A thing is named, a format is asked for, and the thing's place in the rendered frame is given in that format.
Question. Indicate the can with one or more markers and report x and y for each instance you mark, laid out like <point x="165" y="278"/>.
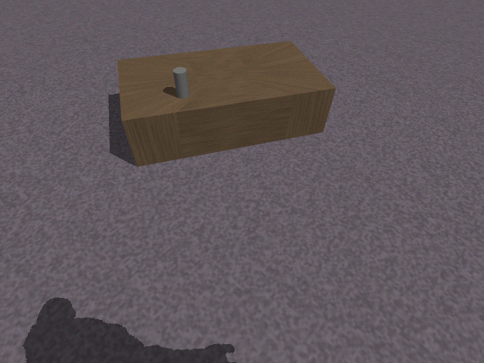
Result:
<point x="181" y="82"/>

